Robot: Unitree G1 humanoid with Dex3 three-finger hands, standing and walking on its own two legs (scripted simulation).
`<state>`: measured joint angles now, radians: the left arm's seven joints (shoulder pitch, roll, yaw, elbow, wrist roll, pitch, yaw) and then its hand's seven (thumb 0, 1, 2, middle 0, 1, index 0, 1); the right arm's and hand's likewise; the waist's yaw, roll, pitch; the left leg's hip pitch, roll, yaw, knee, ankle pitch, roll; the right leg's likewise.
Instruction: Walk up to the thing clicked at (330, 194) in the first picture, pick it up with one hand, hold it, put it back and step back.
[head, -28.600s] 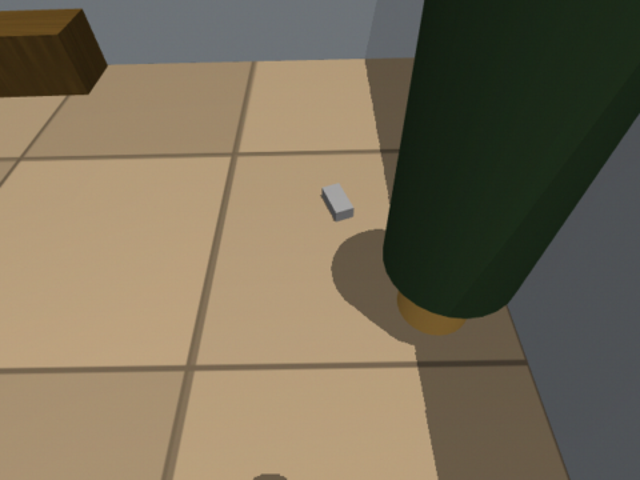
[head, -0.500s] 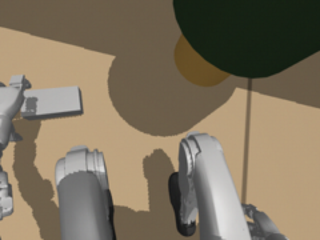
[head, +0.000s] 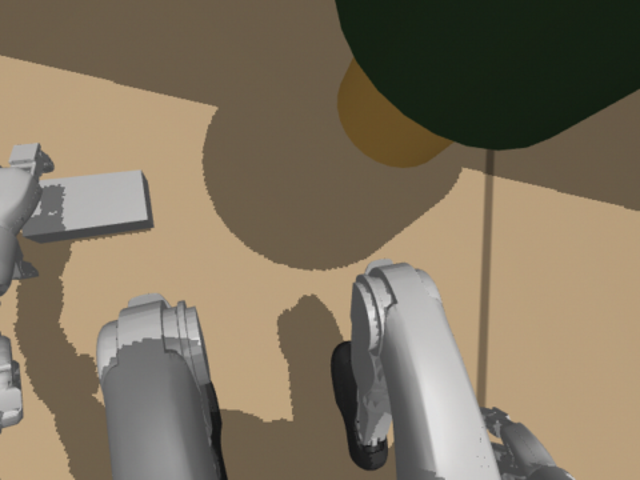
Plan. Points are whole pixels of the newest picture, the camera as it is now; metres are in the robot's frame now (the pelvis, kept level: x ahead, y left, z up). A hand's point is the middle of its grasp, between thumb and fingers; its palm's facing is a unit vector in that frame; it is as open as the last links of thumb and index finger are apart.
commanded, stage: rise first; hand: left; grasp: from above
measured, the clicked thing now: (90, 206) +0.48 +0.29 -0.29
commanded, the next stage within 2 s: approach in 1.16 s
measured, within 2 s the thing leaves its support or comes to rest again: neither
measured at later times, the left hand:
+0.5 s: hand (23, 214) +0.44 +0.33 -0.18, palm faces -0.46 -0.07 -0.89, open 14.2 cm
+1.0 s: hand (16, 211) +0.44 +0.34 -0.17, palm faces -0.46 -0.06 -0.88, open 14.2 cm
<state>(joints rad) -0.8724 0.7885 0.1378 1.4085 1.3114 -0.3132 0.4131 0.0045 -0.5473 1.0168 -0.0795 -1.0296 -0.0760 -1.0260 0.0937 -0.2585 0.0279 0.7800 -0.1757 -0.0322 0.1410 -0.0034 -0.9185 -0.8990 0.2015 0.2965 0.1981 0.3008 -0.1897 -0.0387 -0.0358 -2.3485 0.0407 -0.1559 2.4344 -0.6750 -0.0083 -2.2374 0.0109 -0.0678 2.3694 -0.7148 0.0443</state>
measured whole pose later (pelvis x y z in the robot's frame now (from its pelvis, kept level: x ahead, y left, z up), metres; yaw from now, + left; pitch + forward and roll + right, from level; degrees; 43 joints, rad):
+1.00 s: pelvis +0.00 +0.00 +0.00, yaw -1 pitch +32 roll -9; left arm -0.93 0.84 0.12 1.43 1.30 -0.31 0.37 0.00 -0.57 1.03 -0.08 -1.03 -0.07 -1.03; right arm 0.11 -0.27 0.07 0.76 -0.18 -0.03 0.14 0.00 -0.92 -0.90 0.20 0.30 0.20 0.30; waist -0.22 -0.04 -0.02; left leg -2.36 0.04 -0.17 2.45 -0.67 -0.01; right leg -2.24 0.01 -0.08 2.37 -0.70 0.05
